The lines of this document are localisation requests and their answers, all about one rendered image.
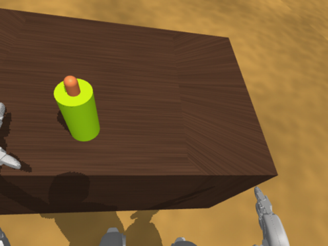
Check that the right robot hand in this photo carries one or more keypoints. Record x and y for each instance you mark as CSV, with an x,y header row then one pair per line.
x,y
271,225

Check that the left robot hand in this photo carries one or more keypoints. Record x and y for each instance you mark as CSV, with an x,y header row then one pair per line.
x,y
5,158

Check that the left robot arm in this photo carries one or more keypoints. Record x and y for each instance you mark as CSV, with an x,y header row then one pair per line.
x,y
3,239

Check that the bottle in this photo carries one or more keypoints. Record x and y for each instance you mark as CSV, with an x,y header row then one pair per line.
x,y
76,101

